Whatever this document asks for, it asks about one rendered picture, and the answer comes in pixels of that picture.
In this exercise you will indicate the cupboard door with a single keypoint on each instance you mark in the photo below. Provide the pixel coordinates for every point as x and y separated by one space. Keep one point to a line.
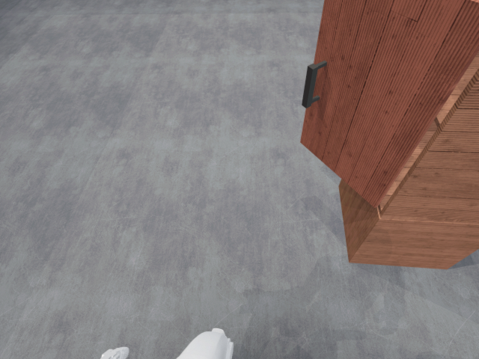
391 66

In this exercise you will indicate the left robot shin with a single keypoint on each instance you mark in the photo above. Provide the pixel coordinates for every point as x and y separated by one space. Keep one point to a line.
218 330

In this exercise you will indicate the handle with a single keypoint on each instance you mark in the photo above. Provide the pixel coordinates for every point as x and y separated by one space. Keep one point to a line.
310 81

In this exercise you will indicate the robot left thigh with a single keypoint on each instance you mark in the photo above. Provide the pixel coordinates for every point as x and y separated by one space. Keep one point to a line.
209 345

